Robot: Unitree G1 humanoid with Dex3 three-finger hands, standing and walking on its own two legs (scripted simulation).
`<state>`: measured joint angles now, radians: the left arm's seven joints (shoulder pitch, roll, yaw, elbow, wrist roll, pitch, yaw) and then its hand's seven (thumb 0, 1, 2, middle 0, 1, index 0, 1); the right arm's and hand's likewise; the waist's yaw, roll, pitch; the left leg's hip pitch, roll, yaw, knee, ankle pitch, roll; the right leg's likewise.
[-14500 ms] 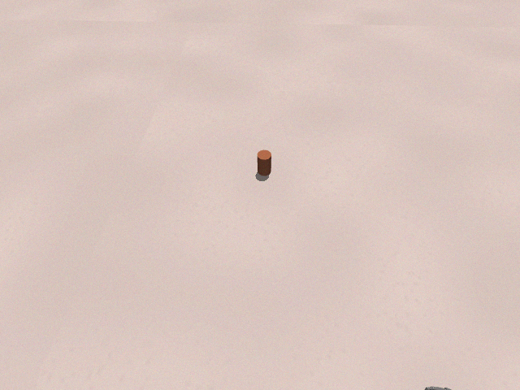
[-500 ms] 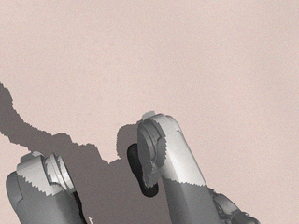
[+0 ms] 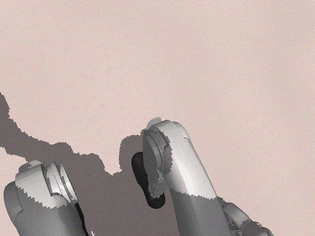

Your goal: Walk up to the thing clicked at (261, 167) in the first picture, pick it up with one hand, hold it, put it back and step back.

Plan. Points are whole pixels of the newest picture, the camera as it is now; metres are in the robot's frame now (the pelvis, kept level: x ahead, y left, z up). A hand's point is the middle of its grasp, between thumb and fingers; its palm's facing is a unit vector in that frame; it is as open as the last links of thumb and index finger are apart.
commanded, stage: close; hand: left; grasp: from above
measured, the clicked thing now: out of the picture +0.48 +0.32 -0.25
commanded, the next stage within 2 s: settle in 1.62 s
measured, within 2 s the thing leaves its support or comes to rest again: neither
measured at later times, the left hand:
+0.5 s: hand out of the picture +0.47 +0.33 -0.20, palm faces -0.45 -0.12 -0.89, open 11.5 cm
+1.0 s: hand out of the picture +0.47 +0.33 -0.20, palm faces -0.44 -0.11 -0.89, open 11.4 cm
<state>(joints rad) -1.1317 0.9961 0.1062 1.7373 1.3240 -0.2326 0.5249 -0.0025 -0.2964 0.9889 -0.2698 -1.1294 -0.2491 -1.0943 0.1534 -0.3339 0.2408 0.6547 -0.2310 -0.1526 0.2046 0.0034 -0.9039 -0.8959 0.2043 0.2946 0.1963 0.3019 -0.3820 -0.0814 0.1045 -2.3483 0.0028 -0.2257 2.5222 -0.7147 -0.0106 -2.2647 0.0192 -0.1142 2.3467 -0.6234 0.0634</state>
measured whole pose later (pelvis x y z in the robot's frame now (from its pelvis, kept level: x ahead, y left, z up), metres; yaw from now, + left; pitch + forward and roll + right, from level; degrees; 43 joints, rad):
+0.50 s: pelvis +0.00 +0.00 +0.00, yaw +0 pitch +30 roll -12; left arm -1.13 1.00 0.11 1.71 1.31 -0.23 0.50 0.00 -0.23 0.96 -0.41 -1.09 -0.32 -1.06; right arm 0.16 -0.35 0.24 0.65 -0.23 -0.15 0.20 0.00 -0.91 -0.90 0.20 0.29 0.20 0.30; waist -0.38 -0.08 0.12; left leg -2.35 0.00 -0.23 2.52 -0.71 -0.02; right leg -2.27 0.02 -0.12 2.34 -0.62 0.06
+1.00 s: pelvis +0.00 +0.00 +0.00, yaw +0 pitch +30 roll -13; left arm -1.14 0.99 0.08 1.73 1.32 -0.23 0.52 -0.01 -0.21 0.91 -0.43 -1.07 -0.36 -1.03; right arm 0.16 -0.34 0.24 0.64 -0.23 -0.15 0.20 0.00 -0.91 -0.90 0.20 0.29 0.20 0.30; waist -0.37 -0.07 0.10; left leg -2.35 0.00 -0.22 2.51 -0.71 -0.01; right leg -2.26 0.01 -0.11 2.34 -0.63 0.06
